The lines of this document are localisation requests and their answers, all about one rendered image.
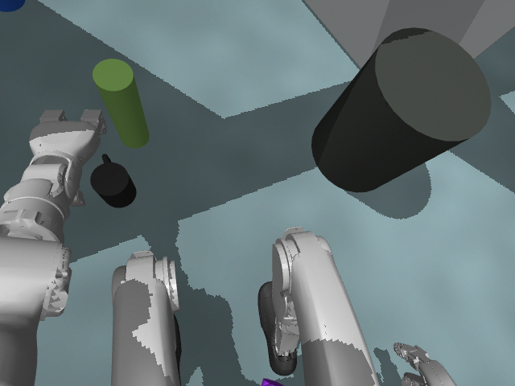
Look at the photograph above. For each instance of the left robot hand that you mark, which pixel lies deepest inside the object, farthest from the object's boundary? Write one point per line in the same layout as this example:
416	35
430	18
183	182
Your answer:
79	139

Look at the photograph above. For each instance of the right robot foot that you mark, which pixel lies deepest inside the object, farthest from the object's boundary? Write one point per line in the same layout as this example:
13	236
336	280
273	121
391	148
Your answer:
281	365

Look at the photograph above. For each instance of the right robot hand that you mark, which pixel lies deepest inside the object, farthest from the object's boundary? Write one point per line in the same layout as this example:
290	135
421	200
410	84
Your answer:
432	373

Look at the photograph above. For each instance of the left robot arm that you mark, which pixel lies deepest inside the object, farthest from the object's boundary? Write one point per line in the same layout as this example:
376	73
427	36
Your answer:
34	263

